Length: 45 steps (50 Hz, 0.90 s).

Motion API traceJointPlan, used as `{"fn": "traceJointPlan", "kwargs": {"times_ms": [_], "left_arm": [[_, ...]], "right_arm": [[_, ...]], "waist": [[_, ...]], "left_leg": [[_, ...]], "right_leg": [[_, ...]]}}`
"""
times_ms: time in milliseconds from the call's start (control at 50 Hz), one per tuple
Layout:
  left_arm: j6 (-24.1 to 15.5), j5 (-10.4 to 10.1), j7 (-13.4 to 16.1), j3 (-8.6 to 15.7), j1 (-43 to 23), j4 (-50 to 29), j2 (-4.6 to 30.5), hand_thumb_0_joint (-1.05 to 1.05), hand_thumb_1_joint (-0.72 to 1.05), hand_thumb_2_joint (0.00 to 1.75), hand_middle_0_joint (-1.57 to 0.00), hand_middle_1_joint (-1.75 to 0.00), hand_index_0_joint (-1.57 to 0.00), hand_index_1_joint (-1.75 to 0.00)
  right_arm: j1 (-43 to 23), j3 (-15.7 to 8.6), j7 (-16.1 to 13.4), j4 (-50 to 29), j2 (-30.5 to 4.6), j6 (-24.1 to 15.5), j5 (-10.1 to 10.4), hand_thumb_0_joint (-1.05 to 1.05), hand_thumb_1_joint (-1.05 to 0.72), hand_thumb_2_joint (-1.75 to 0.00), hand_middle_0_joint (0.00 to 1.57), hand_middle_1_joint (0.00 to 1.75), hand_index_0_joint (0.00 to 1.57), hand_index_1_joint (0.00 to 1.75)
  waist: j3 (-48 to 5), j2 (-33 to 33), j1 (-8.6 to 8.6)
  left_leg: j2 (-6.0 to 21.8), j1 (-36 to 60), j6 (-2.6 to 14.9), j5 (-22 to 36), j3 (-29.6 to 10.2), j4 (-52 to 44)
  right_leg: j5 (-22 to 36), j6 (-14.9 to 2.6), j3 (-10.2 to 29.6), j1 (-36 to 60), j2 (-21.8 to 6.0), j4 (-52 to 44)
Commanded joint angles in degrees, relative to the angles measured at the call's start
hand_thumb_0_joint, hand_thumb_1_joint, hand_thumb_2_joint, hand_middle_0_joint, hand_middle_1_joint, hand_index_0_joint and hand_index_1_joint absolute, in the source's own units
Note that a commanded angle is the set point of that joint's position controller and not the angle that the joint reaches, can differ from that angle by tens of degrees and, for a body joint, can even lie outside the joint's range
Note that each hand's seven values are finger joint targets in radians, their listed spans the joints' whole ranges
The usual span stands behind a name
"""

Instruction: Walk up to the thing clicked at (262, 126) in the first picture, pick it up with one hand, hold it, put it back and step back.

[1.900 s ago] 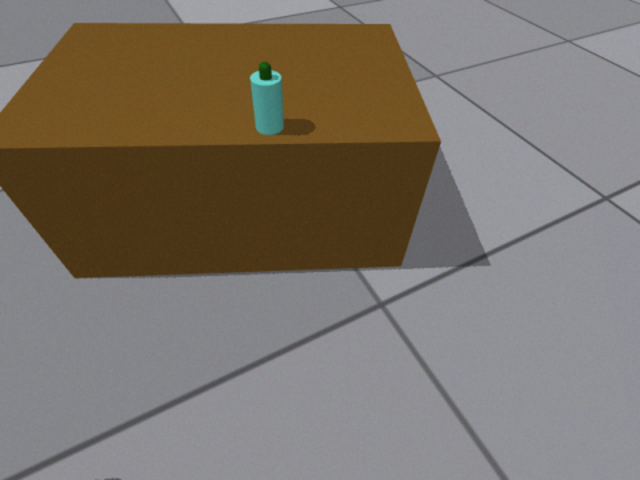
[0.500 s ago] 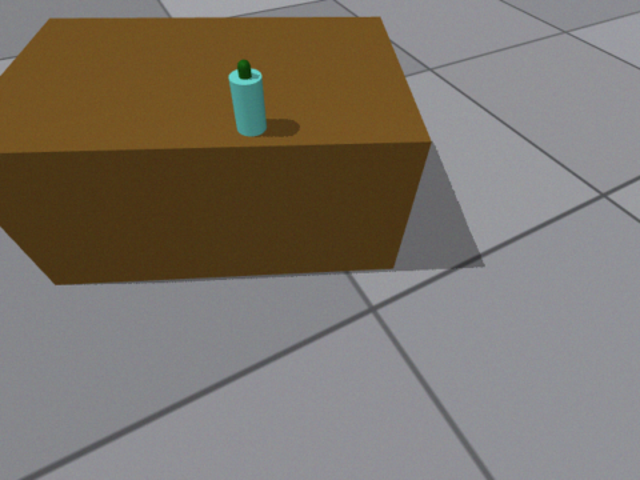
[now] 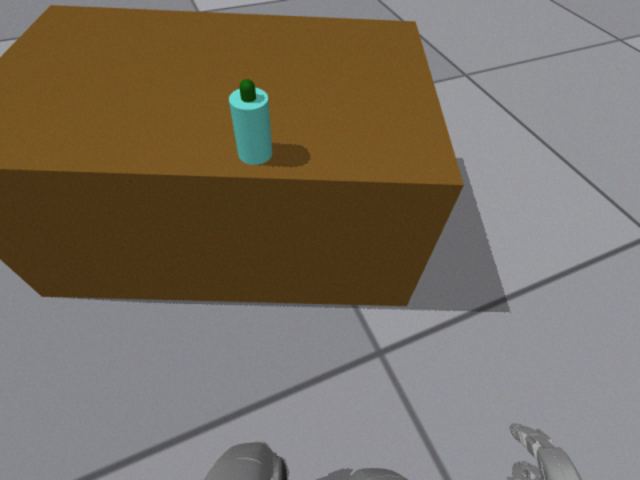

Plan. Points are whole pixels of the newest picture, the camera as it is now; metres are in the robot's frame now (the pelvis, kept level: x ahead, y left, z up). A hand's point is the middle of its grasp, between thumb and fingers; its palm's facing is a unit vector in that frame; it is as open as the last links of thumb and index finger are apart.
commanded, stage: walk up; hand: left
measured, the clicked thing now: (251, 120) +0.78 +0.17 -0.06
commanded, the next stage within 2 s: none
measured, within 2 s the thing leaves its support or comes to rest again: neither
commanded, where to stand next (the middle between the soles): +0.39 -0.05 m, yaw +2 degrees
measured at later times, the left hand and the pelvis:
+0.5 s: hand (184, 432) +0.17 +0.18 -0.10, palm faces +0.06 -0.89 -0.44, open 7.4 cm; pelvis +0.18 -0.10 +0.02, yaw +2 degrees
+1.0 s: hand (189, 304) +0.37 +0.23 -0.13, palm faces +0.06 -0.93 -0.37, open 7.4 cm; pelvis +0.33 -0.05 +0.01, yaw +6 degrees
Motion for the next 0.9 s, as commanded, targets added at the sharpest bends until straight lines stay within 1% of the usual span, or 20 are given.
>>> {"fn": "traceJointPlan", "kwargs": {"times_ms": [0, 40, 80, 160, 240, 260, 280, 300, 320, 380, 420, 480, 560, 680, 740, 760, 780, 800, 820, 880], "left_arm": [[-2.25, 0.20, -0.57, 4.69, 4.33, -4.87, 14.14, 0.00, 0.90, 0.90, -0.20, -0.30, -0.20, -0.30], [-2.05, 0.47, -1.42, 4.60, 7.17, -4.05, 12.31, 0.00, 0.90, 0.90, -0.20, -0.30, -0.20, -0.30], [-2.13, 0.65, -2.35, 4.45, 6.06, -4.72, 11.53, 0.00, 0.90, 0.90, -0.20, -0.30, -0.20, -0.30], [-2.80, 1.20, -3.18, 5.92, 3.79, -5.14, 12.42, 0.00, 0.90, 0.90, -0.20, -0.30, -0.20, -0.30], [-3.46, 1.76, -2.22, 8.19, 13.93, -0.66, 15.47, 0.00, 0.90, 0.90, -0.20, -0.30, -0.20, -0.30], [-3.86, 2.08, -1.48, 9.04, 18.29, 0.11, 17.56, 0.00, 0.90, 0.90, -0.20, -0.30, -0.20, -0.30], [-4.65, 3.07, -0.72, 9.48, 19.77, -1.37, 20.84, 0.00, 0.90, 0.90, -0.20, -0.30, -0.20, -0.30], [-5.25, 2.61, -0.30, 8.32, 11.72, -4.40, 21.74, 0.00, 0.90, 0.90, -0.20, -0.30, -0.20, -0.30], [-5.25, 1.79, -0.26, 8.07, 3.62, -6.78, 23.89, 0.00, 0.90, 0.90, -0.20, -0.30, -0.20, -0.30], [-6.24, 0.90, 0.34, 6.83, 0.78, -6.32, 19.14, 0.00, 0.90, 0.90, -0.20, -0.30, -0.20, -0.30], [-6.37, 0.64, 0.50, 6.38, 1.58, -5.36, 17.76, 0.00, 0.90, 0.90, -0.20, -0.30, -0.20, -0.30], [-6.64, 0.55, 0.84, 6.23, 4.72, -5.48, 16.95, 0.00, 0.90, 0.90, -0.20, -0.30, -0.20, -0.30], [-6.39, 0.87, 1.15, 6.82, 7.67, -5.90, 18.26, 0.00, 0.90, 0.90, -0.20, -0.30, -0.20, -0.30], [-5.74, 0.96, 1.58, 6.02, 5.09, -7.28, 19.34, 0.00, 0.90, 0.90, -0.20, -0.30, -0.20, -0.30], [-5.12, 0.40, 1.92, 4.40, 4.00, -7.90, 16.80, 0.00, 0.90, 0.90, -0.20, -0.30, -0.20, -0.30], [-4.94, -0.17, 2.00, 2.84, 7.33, -8.43, 12.79, 0.00, 0.90, 0.90, -0.20, -0.30, -0.20, -0.30], [-4.75, -0.59, 2.00, 2.33, 9.82, -8.53, 9.77, 0.00, 0.90, 0.90, -0.20, -0.30, -0.20, -0.30], [-3.97, -0.36, 2.70, 3.17, 8.37, -7.56, 15.01, 0.00, 0.90, 0.90, -0.20, -0.30, -0.20, -0.30], [-3.95, 0.05, 2.59, 3.27, 5.31, -7.33, 16.35, 0.00, 0.90, 0.90, -0.20, -0.30, -0.20, -0.30], [-3.67, -0.72, 1.73, 3.05, 6.30, -5.81, 13.84, 0.00, 0.90, 0.90, -0.20, -0.30, -0.20, -0.30]], "right_arm": [[5.26, -3.90, -1.83, -3.33, -15.36, -1.81, 1.73, 0.00, -0.90, -0.90, 0.20, 0.30, 0.20, 0.30], [4.07, -3.60, -1.31, -3.58, -14.84, -2.62, 1.21, 0.00, -0.90, -0.90, 0.20, 0.30, 0.20, 0.30], [2.31, -3.82, -0.82, -4.64, -15.43, -2.89, 0.49, 0.00, -0.90, -0.90, 0.20, 0.30, 0.20, 0.30], [1.88, -4.92, 0.58, -5.49, -18.30, -2.75, 0.08, 0.00, -0.90, -0.90, 0.20, 0.30, 0.20, 0.30], [0.00, -3.85, 0.59, -6.29, -14.86, -1.02, -0.60, 0.00, -0.90, -0.90, 0.20, 0.30, 0.20, 0.30], [1.46, -2.80, 0.40, -6.21, -11.41, -0.57, -0.75, 0.00, -0.90, -0.90, 0.20, 0.30, 0.20, 0.30], [2.68, -1.37, 0.46, -6.73, -7.96, -0.51, -0.14, 0.00, -0.90, -0.90, 0.20, 0.30, 0.20, 0.30], [5.86, -1.96, -0.02, -5.94, -10.49, -0.05, 0.59, 0.00, -0.90, -0.90, 0.20, 0.30, 0.20, 0.30], [7.40, -2.98, -0.30, -5.20, -14.78, -0.31, 0.61, 0.00, -0.90, -0.90, 0.20, 0.30, 0.20, 0.30], [9.13, -3.35, -0.01, -0.34, -16.10, -0.45, 1.76, 0.00, -0.90, -0.90, 0.20, 0.30, 0.20, 0.30], [11.50, -2.92, 0.64, 0.59, -14.55, 0.15, 1.59, 0.00, -0.90, -0.90, 0.20, 0.30, 0.20, 0.30], [8.57, -2.60, 1.37, -1.10, -13.11, 0.93, 0.98, 0.00, -0.90, -0.90, 0.20, 0.30, 0.20, 0.30], [0.69, -2.52, 2.18, -4.89, -11.72, 0.93, 0.06, 0.00, -0.90, -0.90, 0.20, 0.30, 0.20, 0.30], [-1.62, -3.38, 3.27, -6.31, -11.72, 1.05, -0.20, 0.00, -0.90, -0.90, 0.20, 0.30, 0.20, 0.30], [10.55, -4.69, 2.30, -2.71, -14.33, 0.27, -0.86, 0.00, -0.90, -0.90, 0.20, 0.30, 0.20, 0.30], [15.25, -6.32, 1.48, -2.00, -18.69, 0.02, -1.74, 0.00, -0.90, -0.90, 0.20, 0.30, 0.20, 0.30], [14.99, -6.35, 0.62, -3.73, -20.59, -0.23, -1.31, 0.00, -0.90, -0.90, 0.20, 0.30, 0.20, 0.30], [14.06, -6.73, 0.32, -4.28, -21.37, 0.01, 0.86, 0.00, -0.90, -0.90, 0.20, 0.30, 0.20, 0.30], [12.66, -6.61, 0.11, -4.05, -20.49, 0.28, 1.86, 0.00, -0.90, -0.90, 0.20, 0.30, 0.20, 0.30], [6.49, -3.74, -0.70, -5.70, -15.51, -0.41, 1.53, 0.00, -0.90, -0.90, 0.20, 0.30, 0.20, 0.30]], "waist": [[-1.83, 2.52, -1.20], [-1.84, 5.64, 0.38], [0.76, 9.96, 0.75], [-2.09, 15.89, -0.07], [-7.26, 4.22, 5.98], [-7.62, -6.48, 8.75], [-5.15, -18.23, 9.38], [-1.59, -13.17, 4.83], [1.13, -12.11, 1.44], [0.38, -6.35, 0.01], [-1.18, -8.61, -0.57], [-2.59, -7.04, 0.89], [-3.26, -4.99, 3.37], [-2.93, -4.11, 2.05], [-9.54, 3.46, -4.58], [-13.40, 14.54, -6.22], [-14.31, 19.28, -4.18], [-14.71, 13.26, -5.13], [-10.79, 10.17, -5.01], [-4.23, 7.35, -1.01]], "left_leg": [[18.02, 7.44, 9.69, -5.78, -20.47, -22.32], [14.77, 2.81, 8.92, 0.38, -12.44, -21.18], [12.32, -1.45, 8.50, -5.50, -7.83, -21.97], [12.78, -3.70, 7.73, -19.61, -10.35, -21.23], [7.85, -15.97, 3.70, -30.59, -6.96, -3.25], [4.04, -20.93, 2.13, -31.29, -4.42, 10.76], [-3.34, -25.39, -0.34, -24.06, -3.38, 29.83], [-3.20, -24.57, -2.08, -18.17, -10.85, 36.18], [0.59, -22.81, -2.18, -15.23, -13.09, 35.97], [2.88, -16.71, -2.43, -7.51, -15.49, 30.73], [2.61, -12.79, -2.87, -5.28, -12.82, 26.45], [0.88, -13.95, -3.89, -2.82, -11.12, 19.63], [2.65, -15.10, -3.50, -2.28, -9.55, 9.29], [4.05, -3.86, -1.48, -1.83, -2.37, 1.70], [1.39, 16.94, 1.62, 2.56, -2.94, -6.55], [9.62, 25.64, 5.18, -0.08, -15.81, -10.20], [20.99, 30.57, 9.51, 4.22, -35.73, -11.63], [25.20, 27.17, 14.92, 2.71, -40.14, -15.72], [24.48, 21.02, 15.59, 6.01, -37.28, -16.38], [16.00, 9.10, 8.67, 23.80, -16.29, -14.64]], "right_leg": [[7.10, 0.02, 7.45, -16.13, -6.57, 2.01], [8.91, 1.28, 4.04, -11.36, -7.52, -4.69], [10.87, 2.51, 0.93, -10.11, -9.16, -17.34], [16.11, 2.54, -2.56, -4.03, -8.49, -28.33], [14.89, 2.14, -4.27, 15.06, -5.58, -29.67], [5.10, 0.96, 1.61, 18.08, -8.15, -34.78], [-13.82, -2.45, 23.29, 13.55, -20.09, -48.88], [-21.65, -5.19, 40.65, 4.48, -28.46, -60.30], [-24.74, -9.22, 45.44, 0.10, -30.18, -63.02], [-0.48, -4.84, 21.07, -0.55, -21.39, -56.84], [12.80, -5.83, 11.02, -0.43, -18.46, -53.69], [27.41, -6.66, 5.43, 6.03, -17.81, -51.39], [33.47, -7.79, 3.72, 11.48, -20.36, -49.10], [33.84, -7.70, 0.54, 4.84, -21.52, -45.63], [39.09, -4.18, -5.20, -1.90, -15.17, -24.26], [28.41, -1.22, -7.47, -11.69, -9.96, -8.86], [-1.97, 0.77, -4.22, -22.88, -2.30, -1.40], [-4.13, -0.30, -1.79, -22.70, -4.95, 2.92], [-2.62, -0.36, 0.55, -22.35, -6.16, 5.59], [4.58, -0.47, 3.59, -16.25, -8.21, -1.51]]}}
